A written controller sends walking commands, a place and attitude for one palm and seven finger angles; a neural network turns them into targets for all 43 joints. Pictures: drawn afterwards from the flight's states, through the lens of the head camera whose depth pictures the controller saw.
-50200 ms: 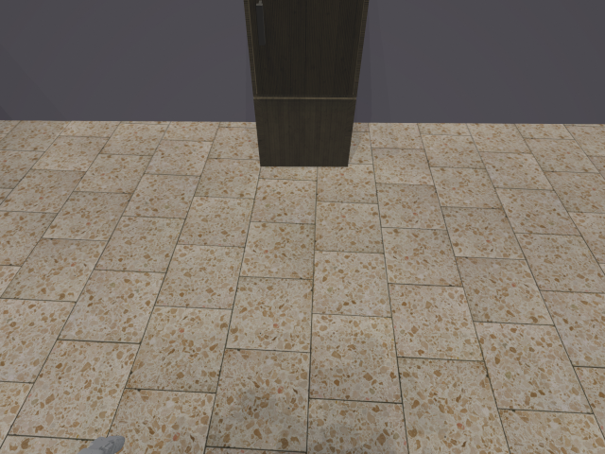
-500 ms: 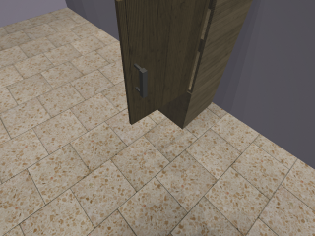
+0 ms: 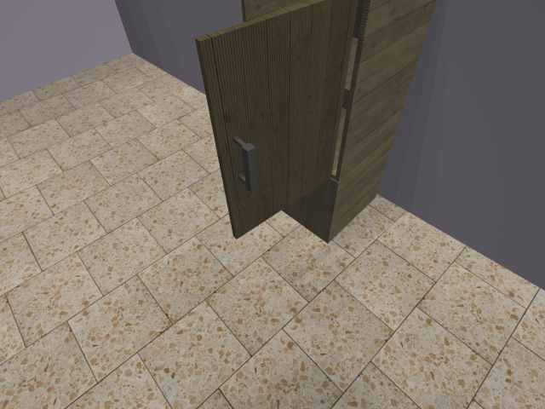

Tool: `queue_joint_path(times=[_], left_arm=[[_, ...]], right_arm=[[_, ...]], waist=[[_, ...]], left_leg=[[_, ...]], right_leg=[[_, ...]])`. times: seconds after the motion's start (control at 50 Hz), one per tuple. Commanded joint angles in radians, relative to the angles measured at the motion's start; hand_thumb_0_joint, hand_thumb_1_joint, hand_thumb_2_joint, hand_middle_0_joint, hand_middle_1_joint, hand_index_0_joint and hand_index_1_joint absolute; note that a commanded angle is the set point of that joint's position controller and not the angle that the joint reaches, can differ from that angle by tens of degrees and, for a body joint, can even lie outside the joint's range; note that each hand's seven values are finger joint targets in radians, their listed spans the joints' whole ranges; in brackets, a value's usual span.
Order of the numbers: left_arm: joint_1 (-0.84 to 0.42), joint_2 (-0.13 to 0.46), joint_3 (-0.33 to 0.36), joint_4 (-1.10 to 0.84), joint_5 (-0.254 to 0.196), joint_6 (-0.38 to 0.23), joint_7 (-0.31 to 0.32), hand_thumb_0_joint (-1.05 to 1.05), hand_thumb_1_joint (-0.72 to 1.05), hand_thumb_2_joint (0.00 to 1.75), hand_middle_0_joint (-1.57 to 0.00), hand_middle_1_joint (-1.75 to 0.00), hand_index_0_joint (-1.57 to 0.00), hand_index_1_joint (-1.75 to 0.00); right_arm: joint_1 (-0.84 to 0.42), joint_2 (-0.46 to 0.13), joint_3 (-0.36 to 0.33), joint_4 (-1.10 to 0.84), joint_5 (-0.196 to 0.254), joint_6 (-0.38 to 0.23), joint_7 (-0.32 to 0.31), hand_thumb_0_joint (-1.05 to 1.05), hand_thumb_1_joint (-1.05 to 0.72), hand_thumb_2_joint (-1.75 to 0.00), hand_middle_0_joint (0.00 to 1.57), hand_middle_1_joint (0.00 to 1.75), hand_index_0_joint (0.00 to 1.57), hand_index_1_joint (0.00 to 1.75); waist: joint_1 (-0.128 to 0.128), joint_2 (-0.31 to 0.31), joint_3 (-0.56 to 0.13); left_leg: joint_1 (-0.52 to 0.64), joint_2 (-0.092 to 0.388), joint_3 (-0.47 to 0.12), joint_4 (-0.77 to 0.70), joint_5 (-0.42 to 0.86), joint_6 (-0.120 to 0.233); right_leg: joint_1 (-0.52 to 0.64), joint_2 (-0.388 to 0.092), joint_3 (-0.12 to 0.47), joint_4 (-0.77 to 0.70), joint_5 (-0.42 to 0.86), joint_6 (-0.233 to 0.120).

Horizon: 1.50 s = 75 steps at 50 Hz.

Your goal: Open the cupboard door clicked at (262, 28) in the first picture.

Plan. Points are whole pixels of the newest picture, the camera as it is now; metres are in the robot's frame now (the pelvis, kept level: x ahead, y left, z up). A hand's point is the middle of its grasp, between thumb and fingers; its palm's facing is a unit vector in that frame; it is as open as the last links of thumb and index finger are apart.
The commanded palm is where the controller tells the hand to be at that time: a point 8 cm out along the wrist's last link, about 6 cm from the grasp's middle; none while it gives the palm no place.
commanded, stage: let the arm hang, fingers relaxed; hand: left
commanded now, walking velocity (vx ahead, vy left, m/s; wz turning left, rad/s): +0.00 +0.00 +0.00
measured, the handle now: (245, 164) +0.65 +0.11 -0.05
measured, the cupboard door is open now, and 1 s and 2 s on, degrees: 84 84 84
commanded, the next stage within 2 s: look to check the result in 0.20 s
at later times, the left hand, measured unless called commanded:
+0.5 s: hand out of the picture +0.08 +0.22 -0.16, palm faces -0.01 -0.94 -0.33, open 7.4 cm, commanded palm none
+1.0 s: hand out of the picture +0.12 +0.21 -0.15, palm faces -0.01 -0.95 -0.32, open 7.4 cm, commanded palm none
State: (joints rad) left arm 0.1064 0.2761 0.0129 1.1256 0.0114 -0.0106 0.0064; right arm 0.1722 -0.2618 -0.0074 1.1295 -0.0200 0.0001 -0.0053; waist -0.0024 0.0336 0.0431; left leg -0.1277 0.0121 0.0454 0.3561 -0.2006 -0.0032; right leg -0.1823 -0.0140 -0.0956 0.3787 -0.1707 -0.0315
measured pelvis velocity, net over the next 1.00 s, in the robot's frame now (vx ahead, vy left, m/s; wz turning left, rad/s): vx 0.04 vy -0.02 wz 0.00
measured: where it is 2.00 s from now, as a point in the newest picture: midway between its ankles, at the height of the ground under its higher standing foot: outside the picture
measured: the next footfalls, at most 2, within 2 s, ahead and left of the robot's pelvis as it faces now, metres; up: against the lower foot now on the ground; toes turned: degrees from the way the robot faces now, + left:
none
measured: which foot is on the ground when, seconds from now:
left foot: down 0.00-1.00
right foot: down 0.00-1.00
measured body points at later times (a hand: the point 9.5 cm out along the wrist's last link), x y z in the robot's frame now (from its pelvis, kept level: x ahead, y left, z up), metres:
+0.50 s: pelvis +0.02 -0.02 +0.00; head +0.05 -0.03 +0.45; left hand +0.09 +0.27 -0.13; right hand +0.08 -0.30 -0.15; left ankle +0.00 +0.12 -0.75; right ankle +0.02 -0.10 -0.75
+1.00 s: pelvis +0.04 -0.02 +0.00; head +0.05 -0.03 +0.45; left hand +0.12 +0.26 -0.13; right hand +0.10 -0.30 -0.15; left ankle +0.00 +0.12 -0.75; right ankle +0.02 -0.10 -0.75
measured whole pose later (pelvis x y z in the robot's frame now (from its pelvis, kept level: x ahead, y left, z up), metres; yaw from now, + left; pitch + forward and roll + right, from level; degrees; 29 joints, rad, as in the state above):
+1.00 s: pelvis +0.04 -0.02 +0.00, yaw +0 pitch -1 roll +0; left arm 0.10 0.29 0.01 1.13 0.01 -0.02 0.01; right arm 0.13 -0.30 0.00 1.13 -0.02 0.00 -0.01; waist 0.00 0.02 0.05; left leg -0.06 0.05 0.04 0.29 -0.22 -0.04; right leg -0.11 0.03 -0.10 0.31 -0.19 -0.06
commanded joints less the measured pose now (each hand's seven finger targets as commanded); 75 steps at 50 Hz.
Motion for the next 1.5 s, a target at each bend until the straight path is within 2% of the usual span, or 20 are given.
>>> queue_joint_path(times=[0.0, 0.1, 0.22, 0.32, 0.38, 0.44, 0.54, 0.58, 0.64, 0.78, 0.86, 0.98, 1.24, 1.36, 1.42, 1.48], left_arm=[[-0.011, 0.191, 0.037, -0.047, 0.002, -0.021, 0.013, 0.0, 0.9, 0.9, -0.2, -0.3, -0.2, -0.3], [-0.026, 0.2, 0.039, -0.054, 0.003, -0.024, 0.013, 0.0, 0.9, 0.9, -0.2, -0.3, -0.2, -0.3], [-0.029, 0.207, 0.04, -0.055, 0.001, -0.029, 0.013, 0.0, 0.9, 0.9, -0.2, -0.3, -0.2, -0.3], [-0.03, 0.214, 0.038, -0.048, -0.001, -0.029, 0.013, 0.0, 0.9, 0.9, -0.2, -0.3, -0.2, -0.3], [-0.024, 0.22, 0.038, -0.045, -0.001, -0.03, 0.014, 0.0, 0.9, 0.9, -0.2, -0.3, -0.2, -0.3], [-0.022, 0.221, 0.037, -0.041, -0.003, -0.03, 0.014, 0.0, 0.9, 0.9, -0.2, -0.3, -0.2, -0.3], [-0.019, 0.223, 0.035, -0.038, -0.003, -0.03, 0.015, 0.0, 0.9, 0.9, -0.2, -0.3, -0.2, -0.3], [-0.015, 0.224, 0.038, -0.039, -0.003, -0.031, 0.016, 0.0, 0.9, 0.9, -0.2, -0.3, -0.2, -0.3], [-0.016, 0.222, 0.036, -0.037, -0.004, -0.03, 0.016, 0.0, 0.9, 0.9, -0.2, -0.3, -0.2, -0.3], [-0.013, 0.224, 0.04, -0.045, -0.003, -0.033, 0.02, 0.0, 0.9, 0.9, -0.2, -0.3, -0.2, -0.3], [-0.019, 0.219, 0.037, -0.044, -0.004, -0.031, 0.018, 0.0, 0.9, 0.9, -0.2, -0.3, -0.2, -0.3], [-0.015, 0.223, 0.039, -0.05, -0.003, -0.034, 0.019, 0.0, 0.9, 0.9, -0.2, -0.3, -0.2, -0.3], [-0.015, 0.217, 0.034, -0.046, -0.004, -0.031, 0.016, 0.0, 0.9, 0.9, -0.2, -0.3, -0.2, -0.3], [-0.009, 0.218, 0.032, -0.044, -0.005, -0.033, 0.016, 0.0, 0.9, 0.9, -0.2, -0.3, -0.2, -0.3], [-0.01, 0.216, 0.031, -0.042, -0.005, -0.031, 0.015, 0.0, 0.9, 0.9, -0.2, -0.3, -0.2, -0.3], [-0.005, 0.218, 0.032, -0.042, -0.004, -0.032, 0.015, 0.0, 0.9, 0.9, -0.2, -0.3, -0.2, -0.3]], right_arm=[[-0.008, -0.179, -0.029, -0.045, -0.001, -0.02, -0.011, 0.0, -0.9, -0.9, 0.2, 0.3, 0.2, 0.3], [-0.032, -0.19, -0.029, -0.049, -0.002, -0.02, -0.011, 0.0, -0.9, -0.9, 0.2, 0.3, 0.2, 0.3], [-0.044, -0.202, -0.027, -0.054, -0.001, -0.021, -0.013, 0.0, -0.9, -0.9, 0.2, 0.3, 0.2, 0.3], [-0.048, -0.21, -0.027, -0.054, -0.001, -0.017, -0.014, 0.0, -0.9, -0.9, 0.2, 0.3, 0.2, 0.3], [-0.048, -0.218, -0.026, -0.055, 0.002, -0.015, -0.016, 0.0, -0.9, -0.9, 0.2, 0.3, 0.2, 0.3], [-0.047, -0.219, -0.026, -0.051, 0.001, -0.015, -0.016, 0.0, -0.9, -0.9, 0.2, 0.3, 0.2, 0.3], [-0.044, -0.219, -0.025, -0.049, 0.002, -0.014, -0.017, 0.0, -0.9, -0.9, 0.2, 0.3, 0.2, 0.3], [-0.041, -0.221, -0.026, -0.053, 0.003, -0.012, -0.019, 0.0, -0.9, -0.9, 0.2, 0.3, 0.2, 0.3], [-0.04, -0.217, -0.026, -0.048, 0.002, -0.012, -0.018, 0.0, -0.9, -0.9, 0.2, 0.3, 0.2, 0.3], [-0.039, -0.217, -0.027, -0.052, 0.003, -0.014, -0.02, 0.0, -0.9, -0.9, 0.2, 0.3, 0.2, 0.3], [-0.038, -0.214, -0.025, -0.048, 0.001, -0.014, -0.02, 0.0, -0.9, -0.9, 0.2, 0.3, 0.2, 0.3], [-0.038, -0.215, -0.026, -0.053, 0.003, -0.017, -0.02, 0.0, -0.9, -0.9, 0.2, 0.3, 0.2, 0.3], [-0.028, -0.209, -0.026, -0.045, 0.002, -0.016, -0.018, 0.0, -0.9, -0.9, 0.2, 0.3, 0.2, 0.3], [-0.024, -0.215, -0.026, -0.043, 0.003, -0.018, -0.018, 0.0, -0.9, -0.9, 0.2, 0.3, 0.2, 0.3], [-0.025, -0.209, -0.026, -0.041, 0.003, -0.017, -0.019, 0.0, -0.9, -0.9, 0.2, 0.3, 0.2, 0.3], [-0.029, -0.214, -0.026, -0.044, 0.004, -0.018, -0.018, 0.0, -0.9, -0.9, 0.2, 0.3, 0.2, 0.3]], waist=[[0.0, -0.029, -0.036], [-0.003, -0.035, -0.041], [-0.004, -0.019, -0.079], [-0.005, -0.018, -0.067], [-0.004, -0.033, -0.08], [-0.006, -0.022, -0.09], [-0.005, -0.03, -0.079], [-0.005, -0.047, -0.083], [-0.006, -0.036, -0.083], [-0.003, -0.044, -0.089], [-0.004, -0.03, -0.068], [-0.002, -0.029, -0.081], [-0.004, -0.027, -0.06], [-0.005, -0.03, -0.08], [-0.005, -0.021, -0.055], [-0.004, -0.024, -0.059]], left_leg=[[-0.043, 0.111, -0.105, -0.087, 0.1, 0.029], [-0.023, 0.109, -0.099, -0.09, 0.106, 0.025], [0.01, 0.113, -0.093, -0.085, 0.157, 0.02], [0.017, 0.112, -0.091, -0.088, 0.142, 0.018], [0.03, 0.115, -0.089, -0.082, 0.152, 0.018], [0.039, 0.117, -0.086, -0.083, 0.164, 0.016], [0.041, 0.117, -0.083, -0.086, 0.16, 0.017], [0.047, 0.117, -0.081, -0.082, 0.16, 0.017], [0.043, 0.117, -0.08, -0.083, 0.16, 0.015], [0.055, 0.119, -0.076, -0.08, 0.201, 0.015], [0.042, 0.12, -0.076, -0.09, 0.18, 0.012], [0.056, 0.119, -0.076, -0.086, 0.204, 0.013], [0.048, 0.12, -0.078, -0.099, 0.169, 0.012], [0.06, 0.122, -0.079, -0.097, 0.178, 0.015], [0.049, 0.122, -0.081, -0.102, 0.166, 0.014], [0.057, 0.122, -0.079, -0.101, 0.166, 0.016]], right_leg=[[0.064, -0.12, 0.125, -0.081, 0.075, -0.016], [0.069, -0.124, 0.128, -0.097, 0.086, -0.015], [0.102, -0.128, 0.129, -0.094, 0.177, -0.017], [0.1, -0.13, 0.132, -0.109, 0.165, -0.018], [0.107, -0.126, 0.132, -0.11, 0.187, -0.019], [0.118, -0.13, 0.133, -0.107, 0.217, -0.02], [0.116, -0.129, 0.134, -0.111, 0.221, -0.019], [0.116, -0.125, 0.132, -0.113, 0.225, -0.019], [0.125, -0.128, 0.134, -0.111, 0.238, -0.018], [0.136, -0.128, 0.128, -0.101, 0.307, -0.018], [0.131, -0.127, 0.132, -0.108, 0.27, -0.018], [0.136, -0.127, 0.131, -0.104, 0.298, -0.018], [0.127, -0.126, 0.135, -0.117, 0.242, -0.018], [0.132, -0.129, 0.134, -0.115, 0.246, -0.018], [0.117, -0.126, 0.135, -0.118, 0.223, -0.018], [0.112, -0.125, 0.136, -0.12, 0.217, -0.019]])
